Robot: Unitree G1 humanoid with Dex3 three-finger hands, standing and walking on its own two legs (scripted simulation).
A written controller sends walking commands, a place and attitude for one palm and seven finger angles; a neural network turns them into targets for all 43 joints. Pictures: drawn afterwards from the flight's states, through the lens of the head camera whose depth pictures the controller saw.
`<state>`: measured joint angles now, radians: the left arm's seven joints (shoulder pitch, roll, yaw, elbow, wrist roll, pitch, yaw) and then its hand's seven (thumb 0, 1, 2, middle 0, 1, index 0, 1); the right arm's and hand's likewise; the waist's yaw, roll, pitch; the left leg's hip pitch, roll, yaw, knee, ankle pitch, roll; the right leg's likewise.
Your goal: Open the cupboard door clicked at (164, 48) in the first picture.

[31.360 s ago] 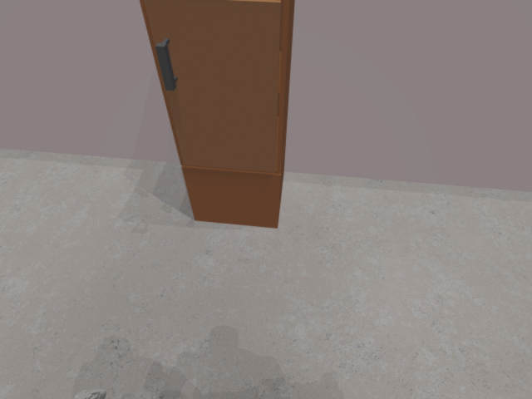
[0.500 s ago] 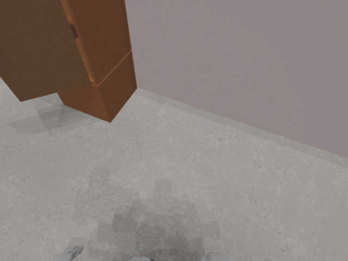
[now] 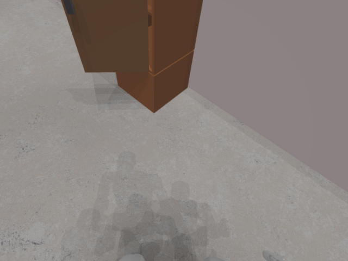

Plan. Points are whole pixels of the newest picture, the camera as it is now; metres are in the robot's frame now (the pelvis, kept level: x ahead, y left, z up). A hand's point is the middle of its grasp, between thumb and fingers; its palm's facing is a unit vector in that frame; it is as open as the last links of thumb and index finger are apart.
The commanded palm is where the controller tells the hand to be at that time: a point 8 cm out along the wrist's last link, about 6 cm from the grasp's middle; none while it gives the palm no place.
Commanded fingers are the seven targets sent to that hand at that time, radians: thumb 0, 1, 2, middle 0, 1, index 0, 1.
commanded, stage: turn to face it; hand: left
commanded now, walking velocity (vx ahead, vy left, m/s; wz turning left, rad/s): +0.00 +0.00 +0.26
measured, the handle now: out of the picture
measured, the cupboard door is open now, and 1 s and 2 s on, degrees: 48 48 48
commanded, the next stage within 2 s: take the last steps up to it in 0.14 s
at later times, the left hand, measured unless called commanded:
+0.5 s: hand out of the picture +0.01 +0.18 -0.15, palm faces +0.24 -0.95 -0.19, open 7.3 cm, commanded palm none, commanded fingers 0.00 0.90 0.90 -0.20 -0.30 -0.20 -0.30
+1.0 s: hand (70, 218) +0.22 +0.28 -0.14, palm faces +0.20 -0.96 -0.20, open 7.4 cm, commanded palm none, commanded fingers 0.00 0.90 0.90 -0.20 -0.30 -0.20 -0.30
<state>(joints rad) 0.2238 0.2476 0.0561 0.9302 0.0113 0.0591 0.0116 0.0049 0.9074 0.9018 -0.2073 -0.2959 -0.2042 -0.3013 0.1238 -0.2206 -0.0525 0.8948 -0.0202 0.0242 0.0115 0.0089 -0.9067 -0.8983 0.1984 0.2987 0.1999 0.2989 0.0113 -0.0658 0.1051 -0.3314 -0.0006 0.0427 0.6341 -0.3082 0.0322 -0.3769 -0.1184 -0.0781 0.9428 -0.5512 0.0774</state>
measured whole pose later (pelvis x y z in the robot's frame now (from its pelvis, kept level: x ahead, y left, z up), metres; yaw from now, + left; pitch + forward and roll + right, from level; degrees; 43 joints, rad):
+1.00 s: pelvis +0.15 +0.08 +0.01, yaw +12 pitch +0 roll +2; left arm 0.11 0.19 0.05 0.98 0.02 0.00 -0.03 0.00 0.91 0.90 -0.20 -0.29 -0.20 -0.30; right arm 0.40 -0.14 -0.02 1.11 -0.03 -0.05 -0.01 0.01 -0.91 -0.90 0.20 0.30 0.20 0.30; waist -0.02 -0.02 0.06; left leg -0.02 -0.05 0.11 0.32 -0.30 0.05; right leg -0.47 -0.09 -0.08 0.73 -0.26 0.01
